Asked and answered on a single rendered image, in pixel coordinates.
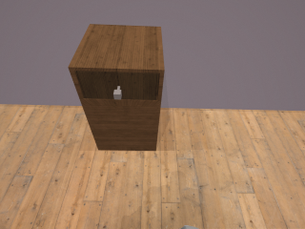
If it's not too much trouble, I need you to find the cabinet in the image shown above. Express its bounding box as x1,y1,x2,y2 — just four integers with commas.
68,24,165,151

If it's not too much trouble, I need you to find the handle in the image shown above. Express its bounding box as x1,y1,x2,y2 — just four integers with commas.
113,86,122,100

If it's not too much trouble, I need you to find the drawer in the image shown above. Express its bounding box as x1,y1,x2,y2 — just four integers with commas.
75,71,159,100

